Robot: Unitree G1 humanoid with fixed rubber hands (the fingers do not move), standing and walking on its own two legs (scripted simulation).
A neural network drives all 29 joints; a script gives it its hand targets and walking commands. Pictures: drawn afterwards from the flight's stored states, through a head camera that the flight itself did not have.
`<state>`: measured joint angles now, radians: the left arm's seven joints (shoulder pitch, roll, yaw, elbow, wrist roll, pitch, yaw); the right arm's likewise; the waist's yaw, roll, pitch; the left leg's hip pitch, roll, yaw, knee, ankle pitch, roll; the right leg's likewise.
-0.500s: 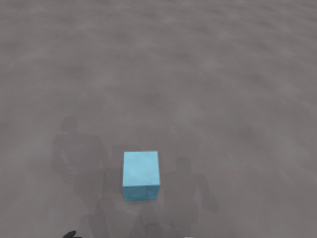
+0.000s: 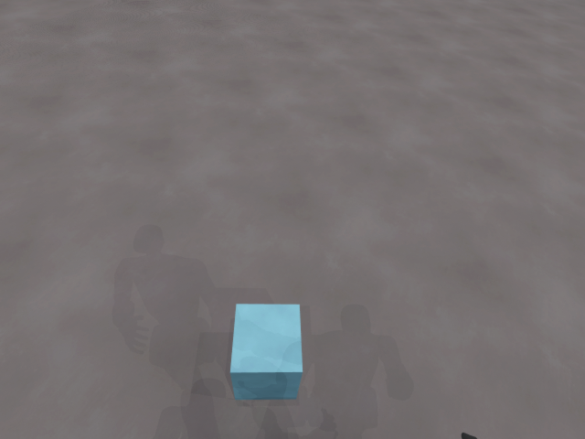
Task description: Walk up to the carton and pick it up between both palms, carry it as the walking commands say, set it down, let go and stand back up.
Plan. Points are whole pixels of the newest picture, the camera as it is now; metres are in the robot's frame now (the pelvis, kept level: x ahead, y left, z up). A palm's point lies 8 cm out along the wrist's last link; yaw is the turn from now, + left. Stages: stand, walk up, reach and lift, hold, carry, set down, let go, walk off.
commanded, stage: walk up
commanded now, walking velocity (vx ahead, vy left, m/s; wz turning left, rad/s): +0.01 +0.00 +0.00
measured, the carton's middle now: (266, 352) +0.49 +0.05 -0.65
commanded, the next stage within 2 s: none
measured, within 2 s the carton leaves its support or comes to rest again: neither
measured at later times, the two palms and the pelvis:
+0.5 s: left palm out of the picture +0.03 +0.22 -0.12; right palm out of the picture +0.06 -0.28 -0.10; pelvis -0.01 -0.02 +0.00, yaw +0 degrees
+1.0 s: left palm out of the picture +0.01 +0.26 -0.11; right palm out of the picture +0.09 -0.27 -0.09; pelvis -0.01 -0.01 +0.01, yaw +1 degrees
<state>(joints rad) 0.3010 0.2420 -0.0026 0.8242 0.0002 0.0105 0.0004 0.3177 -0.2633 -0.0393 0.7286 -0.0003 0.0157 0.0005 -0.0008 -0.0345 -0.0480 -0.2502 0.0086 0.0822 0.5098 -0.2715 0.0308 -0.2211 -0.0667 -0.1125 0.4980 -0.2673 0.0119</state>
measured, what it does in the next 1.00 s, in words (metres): lifts its left foot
